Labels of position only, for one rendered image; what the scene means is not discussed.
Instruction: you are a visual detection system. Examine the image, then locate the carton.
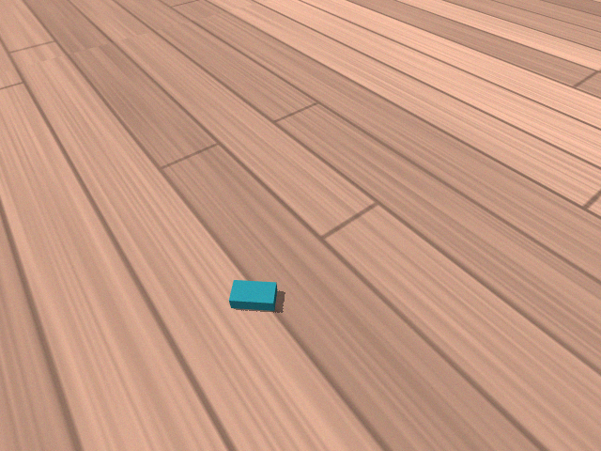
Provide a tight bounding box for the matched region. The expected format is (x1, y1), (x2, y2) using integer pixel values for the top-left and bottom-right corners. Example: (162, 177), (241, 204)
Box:
(229, 280), (277, 311)

